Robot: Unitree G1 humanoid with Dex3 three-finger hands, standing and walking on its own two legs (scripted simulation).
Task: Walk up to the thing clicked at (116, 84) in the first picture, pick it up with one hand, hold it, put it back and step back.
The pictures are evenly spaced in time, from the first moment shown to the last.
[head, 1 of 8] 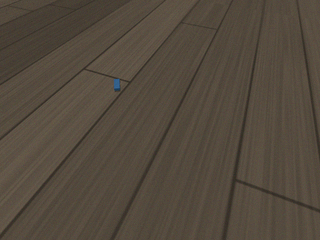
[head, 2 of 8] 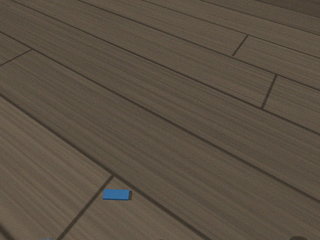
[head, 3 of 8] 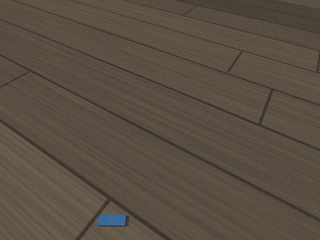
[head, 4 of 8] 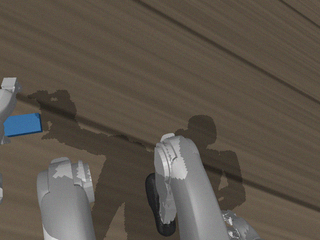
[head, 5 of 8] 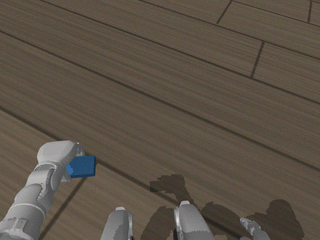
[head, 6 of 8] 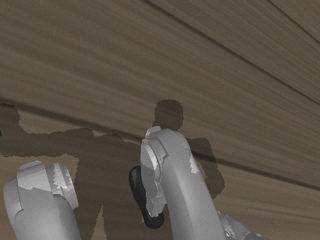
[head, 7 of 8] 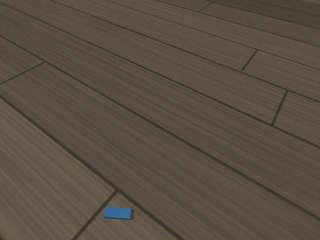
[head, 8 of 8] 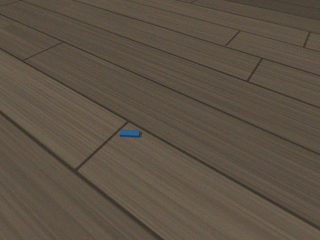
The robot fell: no
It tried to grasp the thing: yes
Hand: left
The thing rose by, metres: 0.68
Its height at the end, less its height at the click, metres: +0.00
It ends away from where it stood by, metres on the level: 0.01
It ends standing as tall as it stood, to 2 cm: yes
